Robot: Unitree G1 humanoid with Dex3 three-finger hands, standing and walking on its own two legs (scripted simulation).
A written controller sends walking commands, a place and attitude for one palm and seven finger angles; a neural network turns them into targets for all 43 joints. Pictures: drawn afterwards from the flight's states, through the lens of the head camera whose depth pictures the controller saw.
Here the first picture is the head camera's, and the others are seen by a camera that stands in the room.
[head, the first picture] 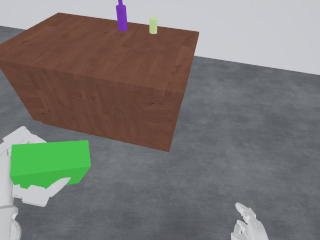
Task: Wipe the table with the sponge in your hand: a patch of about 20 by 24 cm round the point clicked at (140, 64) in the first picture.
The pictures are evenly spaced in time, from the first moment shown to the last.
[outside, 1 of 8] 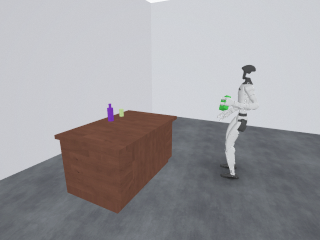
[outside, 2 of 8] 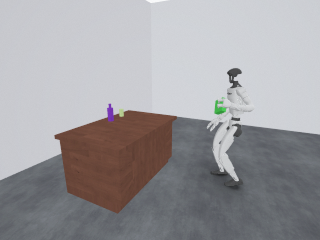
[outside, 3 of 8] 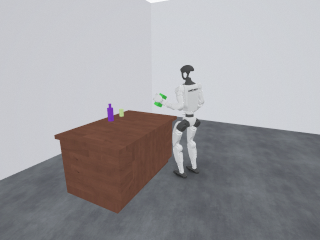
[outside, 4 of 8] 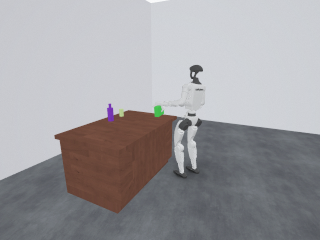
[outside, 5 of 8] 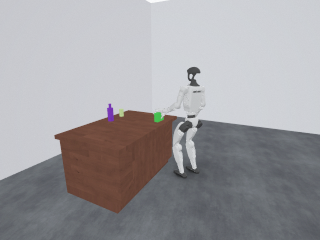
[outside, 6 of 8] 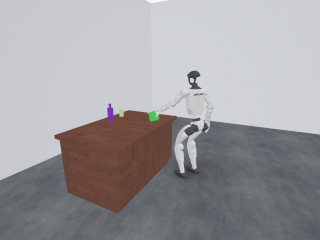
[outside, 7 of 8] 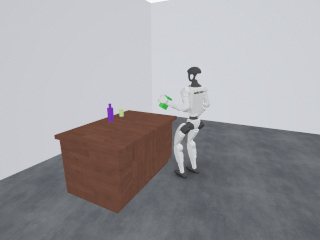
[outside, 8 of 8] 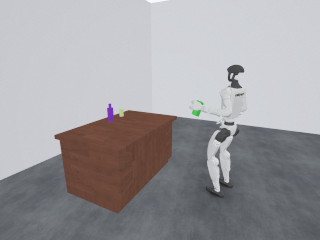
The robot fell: no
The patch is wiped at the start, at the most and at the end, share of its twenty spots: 0.00 1.00 1.00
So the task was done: yes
